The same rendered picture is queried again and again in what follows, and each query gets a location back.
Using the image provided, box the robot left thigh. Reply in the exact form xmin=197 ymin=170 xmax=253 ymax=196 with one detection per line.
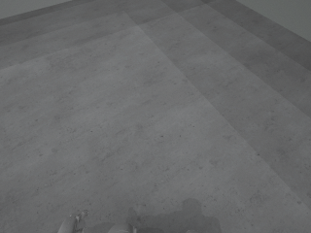
xmin=108 ymin=222 xmax=137 ymax=233

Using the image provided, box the robot left hand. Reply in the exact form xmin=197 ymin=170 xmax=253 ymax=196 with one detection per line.
xmin=57 ymin=210 xmax=91 ymax=233

